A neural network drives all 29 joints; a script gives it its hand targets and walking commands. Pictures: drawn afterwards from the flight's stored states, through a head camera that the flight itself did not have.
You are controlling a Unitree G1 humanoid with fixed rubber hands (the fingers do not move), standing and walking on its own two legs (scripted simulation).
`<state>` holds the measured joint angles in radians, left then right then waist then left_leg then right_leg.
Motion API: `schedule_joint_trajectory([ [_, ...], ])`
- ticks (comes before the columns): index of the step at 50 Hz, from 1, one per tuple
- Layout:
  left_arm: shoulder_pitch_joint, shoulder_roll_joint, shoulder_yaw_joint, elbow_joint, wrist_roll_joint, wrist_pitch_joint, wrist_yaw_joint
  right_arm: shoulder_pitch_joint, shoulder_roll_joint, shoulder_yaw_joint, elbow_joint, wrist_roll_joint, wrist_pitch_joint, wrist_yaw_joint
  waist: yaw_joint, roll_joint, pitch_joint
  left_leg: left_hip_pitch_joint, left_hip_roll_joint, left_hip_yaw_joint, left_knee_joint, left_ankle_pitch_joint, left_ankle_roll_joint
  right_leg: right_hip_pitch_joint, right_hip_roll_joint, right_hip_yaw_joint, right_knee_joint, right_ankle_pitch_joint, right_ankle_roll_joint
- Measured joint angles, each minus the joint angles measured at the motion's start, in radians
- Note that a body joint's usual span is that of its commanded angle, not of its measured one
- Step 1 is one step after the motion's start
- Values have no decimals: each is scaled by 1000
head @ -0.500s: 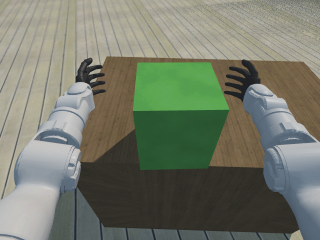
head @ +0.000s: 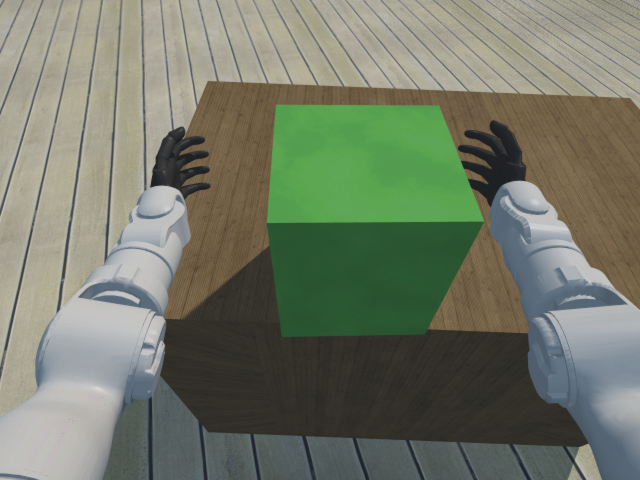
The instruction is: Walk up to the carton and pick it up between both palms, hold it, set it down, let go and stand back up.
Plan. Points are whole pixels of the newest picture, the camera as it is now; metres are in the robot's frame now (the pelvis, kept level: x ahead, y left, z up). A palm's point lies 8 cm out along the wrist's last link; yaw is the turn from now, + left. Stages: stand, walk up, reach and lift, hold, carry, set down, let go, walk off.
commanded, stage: reach and lift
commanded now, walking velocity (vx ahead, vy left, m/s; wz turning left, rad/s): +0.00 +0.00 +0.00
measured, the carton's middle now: (355, 228) +0.44 -0.02 +0.07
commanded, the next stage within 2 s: none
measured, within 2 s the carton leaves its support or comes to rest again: leaves its support in 1.92 s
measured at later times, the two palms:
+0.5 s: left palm (209, 195) +0.44 +0.17 +0.12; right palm (482, 189) +0.44 -0.17 +0.14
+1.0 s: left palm (227, 196) +0.44 +0.15 +0.12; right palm (476, 187) +0.45 -0.16 +0.14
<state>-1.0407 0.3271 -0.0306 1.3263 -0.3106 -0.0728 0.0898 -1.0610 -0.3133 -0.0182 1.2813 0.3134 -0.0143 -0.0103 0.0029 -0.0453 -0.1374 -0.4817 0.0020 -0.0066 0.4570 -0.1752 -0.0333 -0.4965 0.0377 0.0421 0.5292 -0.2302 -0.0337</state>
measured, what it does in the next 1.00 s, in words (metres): stands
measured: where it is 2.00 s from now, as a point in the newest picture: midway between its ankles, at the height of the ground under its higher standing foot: outside the picture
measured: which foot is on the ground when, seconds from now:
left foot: down 0.00-1.00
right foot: down 0.00-1.00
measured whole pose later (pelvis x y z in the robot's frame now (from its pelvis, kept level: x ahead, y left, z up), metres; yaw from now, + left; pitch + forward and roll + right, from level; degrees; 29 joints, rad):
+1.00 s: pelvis +0.00 +0.00 +0.00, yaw +0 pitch +11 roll +1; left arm -1.03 0.14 0.00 1.31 -0.12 -0.09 0.17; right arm -1.05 -0.22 -0.02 1.24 0.29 0.02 -0.06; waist 0.00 -0.05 -0.17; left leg -0.48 0.00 -0.01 0.46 -0.17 -0.03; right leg -0.50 0.04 0.04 0.53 -0.23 -0.03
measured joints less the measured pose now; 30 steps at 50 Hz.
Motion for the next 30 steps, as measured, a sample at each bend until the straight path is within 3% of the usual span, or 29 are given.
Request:
schedule_joint_trajectory([
  [10, 9, -98, 0, 0, 89, -15, 2, 14, 19, 0, -11, 0, -4, 1, 0, 0, -27, 0, 0, 0, 1, 1, 1, 0, 0, 0, 0, 1, 0],
  [16, 9, -129, 0, -2, 141, -16, 33, 14, 56, 0, -8, 0, -2, 1, 0, 0, -28, 0, 0, 0, 1, 3, 2, 0, 0, 0, 0, 3, 0],
  [30, 9, -133, 0, -4, 157, -16, 60, 14, 78, 0, -22, 0, 16, -25, 0, 0, -28, 0, 0, 0, 1, 2, 2, 0, 0, 0, 0, 3, 0],
])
